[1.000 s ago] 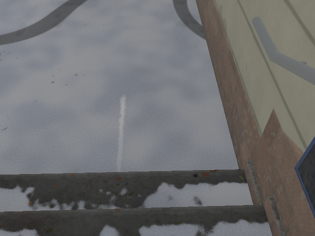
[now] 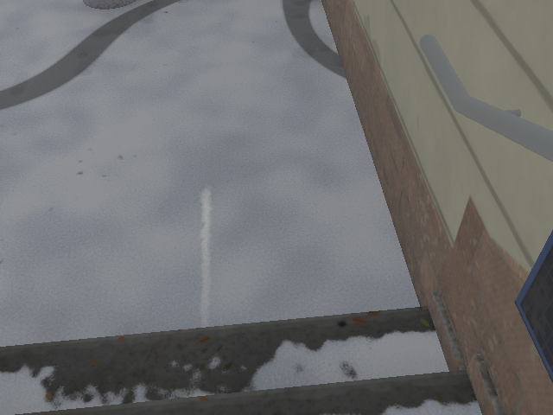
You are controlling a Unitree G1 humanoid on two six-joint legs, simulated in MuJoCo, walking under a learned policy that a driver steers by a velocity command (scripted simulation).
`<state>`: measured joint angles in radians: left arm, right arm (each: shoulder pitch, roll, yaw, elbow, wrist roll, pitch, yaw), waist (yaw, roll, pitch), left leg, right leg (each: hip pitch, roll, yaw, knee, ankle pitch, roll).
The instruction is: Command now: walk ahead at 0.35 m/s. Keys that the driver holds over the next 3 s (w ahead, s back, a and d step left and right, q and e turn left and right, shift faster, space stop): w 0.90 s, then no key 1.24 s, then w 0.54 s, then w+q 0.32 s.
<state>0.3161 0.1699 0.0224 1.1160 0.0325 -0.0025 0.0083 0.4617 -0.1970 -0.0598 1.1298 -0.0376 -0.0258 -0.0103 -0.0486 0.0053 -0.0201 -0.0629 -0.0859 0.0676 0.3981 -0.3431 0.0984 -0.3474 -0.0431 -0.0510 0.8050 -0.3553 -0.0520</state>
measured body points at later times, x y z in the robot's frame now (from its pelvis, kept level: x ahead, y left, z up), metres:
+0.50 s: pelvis +0.27 -0.14 -0.10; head +0.29 -0.15 +0.34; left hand +0.30 +0.12 -0.24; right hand +0.19 -0.38 -0.26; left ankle +0.20 +0.01 -0.73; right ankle +0.15 -0.18 -0.78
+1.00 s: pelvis +0.62 -0.20 -0.36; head +0.59 -0.25 +0.09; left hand +0.72 +0.00 -0.47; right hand +0.60 -0.42 -0.54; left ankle +0.53 -0.12 -0.97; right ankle +0.71 -0.30 -1.04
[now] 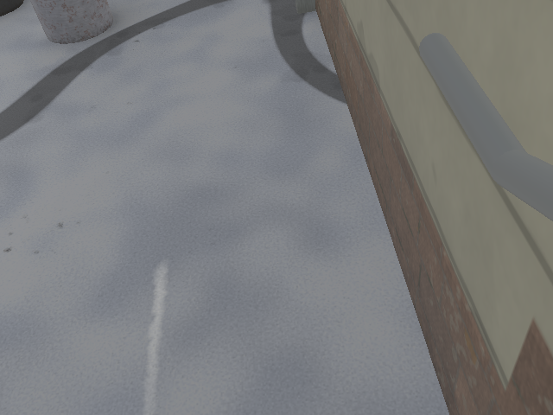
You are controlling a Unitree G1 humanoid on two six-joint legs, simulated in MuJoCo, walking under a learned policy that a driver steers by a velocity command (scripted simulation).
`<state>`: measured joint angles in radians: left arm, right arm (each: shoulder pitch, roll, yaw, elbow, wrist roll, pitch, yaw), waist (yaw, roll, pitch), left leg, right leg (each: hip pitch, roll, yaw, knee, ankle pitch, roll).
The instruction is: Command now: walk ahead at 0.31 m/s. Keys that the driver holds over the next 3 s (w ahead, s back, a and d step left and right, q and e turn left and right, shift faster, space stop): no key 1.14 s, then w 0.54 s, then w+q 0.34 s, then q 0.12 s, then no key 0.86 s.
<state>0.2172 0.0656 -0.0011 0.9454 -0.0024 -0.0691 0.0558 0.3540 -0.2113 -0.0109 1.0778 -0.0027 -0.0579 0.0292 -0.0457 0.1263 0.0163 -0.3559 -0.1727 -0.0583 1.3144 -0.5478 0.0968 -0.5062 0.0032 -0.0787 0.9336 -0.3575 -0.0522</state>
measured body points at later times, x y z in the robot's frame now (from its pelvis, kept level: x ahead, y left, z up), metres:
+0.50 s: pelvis +0.20 +0.08 -0.06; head +0.22 +0.10 +0.39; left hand +0.11 +0.31 -0.21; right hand +0.37 -0.13 -0.18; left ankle +0.26 +0.17 -0.82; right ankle +0.10 -0.09 -0.66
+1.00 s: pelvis +0.28 +0.13 -0.09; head +0.27 +0.11 +0.36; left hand +0.33 +0.36 -0.24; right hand +0.24 -0.08 -0.26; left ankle +0.25 +0.17 -0.83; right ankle +0.31 +0.02 -0.83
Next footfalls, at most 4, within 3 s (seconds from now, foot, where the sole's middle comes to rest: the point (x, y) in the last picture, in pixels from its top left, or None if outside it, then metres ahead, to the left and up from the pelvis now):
0.46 left None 0.29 0.18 -0.87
0.86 right None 0.35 0.02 -0.87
1.76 right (340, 410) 0.71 -0.05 -1.02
2.22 left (255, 348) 0.94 0.20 -1.02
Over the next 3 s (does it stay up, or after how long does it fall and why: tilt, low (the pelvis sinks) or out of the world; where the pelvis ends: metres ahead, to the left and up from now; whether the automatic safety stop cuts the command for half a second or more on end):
stays up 0.93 0.14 -0.24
